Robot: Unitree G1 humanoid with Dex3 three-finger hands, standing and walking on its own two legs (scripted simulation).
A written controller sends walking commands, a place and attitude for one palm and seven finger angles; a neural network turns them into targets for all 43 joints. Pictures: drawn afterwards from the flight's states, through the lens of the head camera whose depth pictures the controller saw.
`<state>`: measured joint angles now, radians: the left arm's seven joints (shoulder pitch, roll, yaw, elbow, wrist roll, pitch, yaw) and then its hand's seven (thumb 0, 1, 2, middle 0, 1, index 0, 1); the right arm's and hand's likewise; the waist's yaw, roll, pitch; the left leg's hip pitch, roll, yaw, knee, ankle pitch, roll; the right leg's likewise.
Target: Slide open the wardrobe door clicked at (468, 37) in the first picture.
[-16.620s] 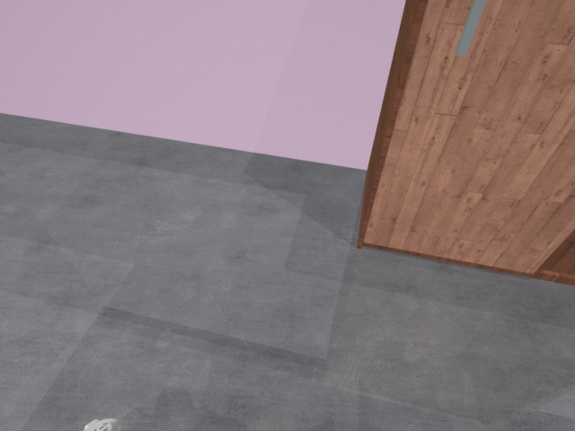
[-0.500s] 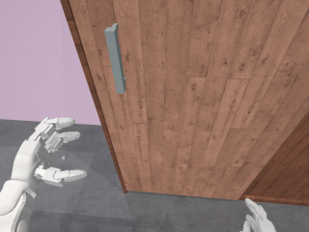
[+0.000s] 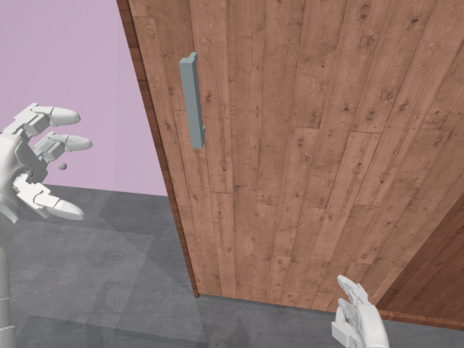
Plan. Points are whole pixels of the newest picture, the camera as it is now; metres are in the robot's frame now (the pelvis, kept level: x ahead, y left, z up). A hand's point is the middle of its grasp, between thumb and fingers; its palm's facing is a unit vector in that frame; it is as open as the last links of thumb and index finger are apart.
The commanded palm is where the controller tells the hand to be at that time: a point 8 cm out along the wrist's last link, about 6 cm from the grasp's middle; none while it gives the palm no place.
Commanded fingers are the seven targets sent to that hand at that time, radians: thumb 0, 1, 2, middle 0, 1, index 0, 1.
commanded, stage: raise the hand with hooked fingers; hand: left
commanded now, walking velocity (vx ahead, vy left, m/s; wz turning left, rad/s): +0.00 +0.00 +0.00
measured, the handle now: (195, 102) +0.49 +0.14 +0.21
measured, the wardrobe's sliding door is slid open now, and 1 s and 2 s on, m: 0.00 0.00 0.00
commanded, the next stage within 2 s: move the hooked fingers beside the handle in 0.54 s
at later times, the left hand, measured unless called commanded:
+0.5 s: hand (67, 151) +0.30 +0.28 +0.23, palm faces +0.14 -0.99 -0.10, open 13.9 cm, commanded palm +0.25 +0.31 +0.24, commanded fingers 0.00 -0.50 0.30 -0.30 -1.20 -0.30 -1.20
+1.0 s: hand (108, 147) +0.33 +0.24 +0.22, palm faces +0.01 -0.99 -0.11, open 13.9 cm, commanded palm +0.29 +0.30 +0.23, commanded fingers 0.00 -0.50 0.30 -0.30 -1.20 -0.30 -1.20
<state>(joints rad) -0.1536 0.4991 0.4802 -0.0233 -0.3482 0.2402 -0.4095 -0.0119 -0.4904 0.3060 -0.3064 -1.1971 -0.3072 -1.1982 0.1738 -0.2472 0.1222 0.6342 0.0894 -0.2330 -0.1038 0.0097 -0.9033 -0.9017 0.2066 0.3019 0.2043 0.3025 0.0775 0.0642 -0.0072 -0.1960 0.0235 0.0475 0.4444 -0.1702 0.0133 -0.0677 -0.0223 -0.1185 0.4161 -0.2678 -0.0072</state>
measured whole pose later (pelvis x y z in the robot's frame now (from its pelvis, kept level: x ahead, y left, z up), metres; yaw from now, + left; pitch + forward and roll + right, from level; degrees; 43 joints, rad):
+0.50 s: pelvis +0.01 -0.01 +0.00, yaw +0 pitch -4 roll +0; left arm -0.25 0.54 0.51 0.10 -0.32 0.35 -0.40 -0.01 -0.50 0.30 -0.31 -1.20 -0.31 -1.20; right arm 0.19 -0.29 0.09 0.62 0.11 -0.21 -0.10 0.01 -0.91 -0.90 0.20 0.30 0.20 0.30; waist 0.06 0.07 -0.02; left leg -0.21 0.03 0.05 0.45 -0.19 0.00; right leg -0.08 -0.02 -0.11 0.43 -0.29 -0.01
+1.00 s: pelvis +0.02 -0.01 +0.00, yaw +0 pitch -2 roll +0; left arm -0.27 0.48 0.43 0.08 -0.32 0.29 -0.43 -0.01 -0.50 0.30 -0.30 -1.20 -0.30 -1.20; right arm 0.17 -0.29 0.09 0.63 0.11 -0.20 -0.11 0.01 -0.91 -0.90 0.20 0.30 0.20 0.30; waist 0.06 0.07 -0.01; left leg -0.21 0.02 0.05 0.46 -0.20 0.00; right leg -0.09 -0.02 -0.12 0.44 -0.31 -0.02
